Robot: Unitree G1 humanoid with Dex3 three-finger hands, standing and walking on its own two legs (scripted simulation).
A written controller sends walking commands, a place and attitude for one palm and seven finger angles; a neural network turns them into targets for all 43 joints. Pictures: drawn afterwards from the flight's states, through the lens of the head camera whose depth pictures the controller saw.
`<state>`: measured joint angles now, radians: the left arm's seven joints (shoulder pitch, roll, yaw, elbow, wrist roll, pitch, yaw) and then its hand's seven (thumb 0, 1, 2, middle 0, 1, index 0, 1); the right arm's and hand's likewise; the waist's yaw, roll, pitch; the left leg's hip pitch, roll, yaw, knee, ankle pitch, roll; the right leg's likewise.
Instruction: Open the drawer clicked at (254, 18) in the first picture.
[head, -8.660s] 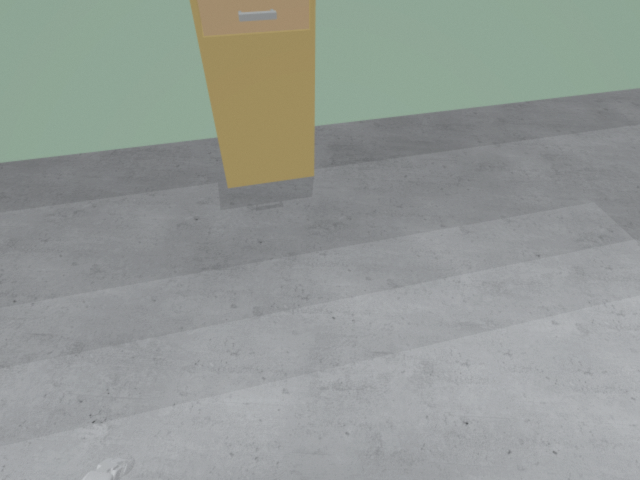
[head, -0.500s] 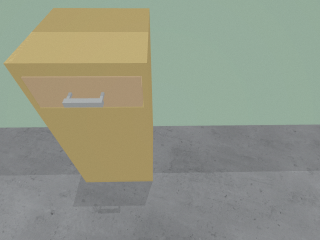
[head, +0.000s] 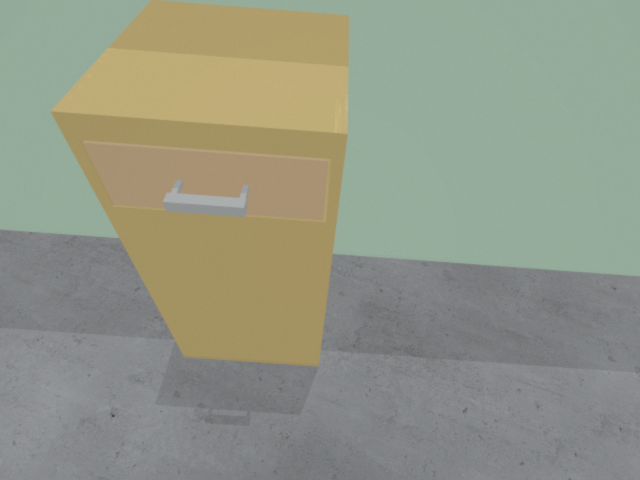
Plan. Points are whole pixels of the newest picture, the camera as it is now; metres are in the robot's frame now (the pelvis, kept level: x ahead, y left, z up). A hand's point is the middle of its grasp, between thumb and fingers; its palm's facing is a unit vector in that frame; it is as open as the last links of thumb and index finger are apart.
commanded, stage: come to a stop and stand still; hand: left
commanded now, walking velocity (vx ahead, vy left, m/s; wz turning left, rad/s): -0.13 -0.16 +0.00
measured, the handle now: (209, 196) +0.53 +0.22 +0.01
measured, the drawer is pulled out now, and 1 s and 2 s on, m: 0.00 0.00 0.00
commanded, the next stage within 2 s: look again from close up in 1.36 s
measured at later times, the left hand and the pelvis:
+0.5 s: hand out of the picture +0.05 +0.15 -0.17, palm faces +0.05 -0.97 -0.22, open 7.3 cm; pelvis -0.01 -0.03 +0.00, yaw +0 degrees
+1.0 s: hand out of the picture -0.02 +0.11 -0.17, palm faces +0.04 -0.99 -0.16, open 7.4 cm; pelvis +0.00 -0.04 +0.00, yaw +0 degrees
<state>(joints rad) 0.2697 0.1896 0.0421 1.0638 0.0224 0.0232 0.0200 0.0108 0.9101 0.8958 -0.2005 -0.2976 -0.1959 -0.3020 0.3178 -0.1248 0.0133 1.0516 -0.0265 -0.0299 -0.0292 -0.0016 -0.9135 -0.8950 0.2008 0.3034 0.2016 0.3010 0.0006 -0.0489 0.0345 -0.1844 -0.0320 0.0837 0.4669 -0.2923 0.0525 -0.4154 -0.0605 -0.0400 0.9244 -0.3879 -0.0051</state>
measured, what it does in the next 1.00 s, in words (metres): steps on the spot: right foot, then left foot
